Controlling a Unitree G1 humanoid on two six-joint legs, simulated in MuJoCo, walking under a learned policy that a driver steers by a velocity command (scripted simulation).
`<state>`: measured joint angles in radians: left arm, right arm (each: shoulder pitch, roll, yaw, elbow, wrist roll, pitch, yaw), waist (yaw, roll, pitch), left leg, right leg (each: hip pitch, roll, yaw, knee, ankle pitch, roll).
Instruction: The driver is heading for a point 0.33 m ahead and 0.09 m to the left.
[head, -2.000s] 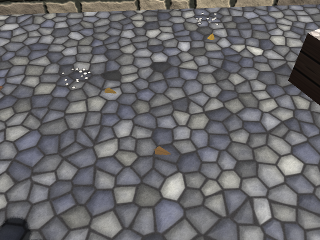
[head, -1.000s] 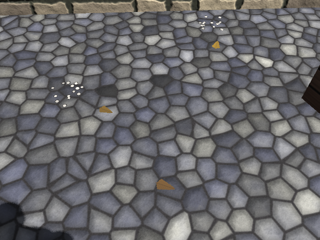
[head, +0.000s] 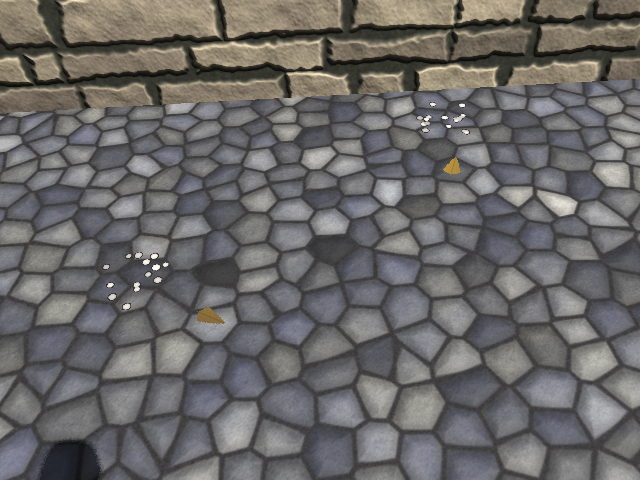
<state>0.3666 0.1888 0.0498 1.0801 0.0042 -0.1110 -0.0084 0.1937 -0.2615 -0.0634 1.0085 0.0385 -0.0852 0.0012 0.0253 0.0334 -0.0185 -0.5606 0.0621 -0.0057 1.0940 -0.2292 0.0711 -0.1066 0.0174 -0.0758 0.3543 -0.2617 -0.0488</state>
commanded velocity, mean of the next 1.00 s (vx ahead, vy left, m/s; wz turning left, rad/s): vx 0.20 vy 0.00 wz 0.16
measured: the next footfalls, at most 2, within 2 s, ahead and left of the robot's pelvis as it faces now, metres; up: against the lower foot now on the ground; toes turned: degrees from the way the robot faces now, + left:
left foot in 0.32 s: +0.34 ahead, +0.14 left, +0.00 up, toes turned +11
right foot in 0.72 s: +0.42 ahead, -0.09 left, +0.00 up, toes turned +10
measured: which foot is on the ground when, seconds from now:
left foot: up 0.00-0.30, down 0.32-1.00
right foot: down 0.00-0.30, up 0.32-0.70, down 0.72-1.00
